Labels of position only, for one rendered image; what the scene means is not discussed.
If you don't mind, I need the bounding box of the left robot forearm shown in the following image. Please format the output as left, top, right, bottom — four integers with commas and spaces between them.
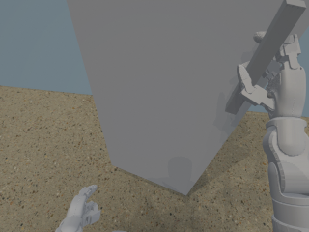
55, 216, 83, 232

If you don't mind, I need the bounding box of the handle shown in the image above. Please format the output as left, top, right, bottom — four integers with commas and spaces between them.
225, 0, 306, 115

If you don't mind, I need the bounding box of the right robot forearm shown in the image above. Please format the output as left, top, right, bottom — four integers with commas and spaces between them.
262, 117, 309, 232

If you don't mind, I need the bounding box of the left robot hand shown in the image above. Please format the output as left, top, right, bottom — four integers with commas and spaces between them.
66, 185, 101, 227

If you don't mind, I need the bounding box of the fridge door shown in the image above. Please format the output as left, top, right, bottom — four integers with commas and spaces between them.
66, 0, 309, 196

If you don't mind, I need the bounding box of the right robot hand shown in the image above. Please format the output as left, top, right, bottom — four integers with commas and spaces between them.
237, 31, 306, 120

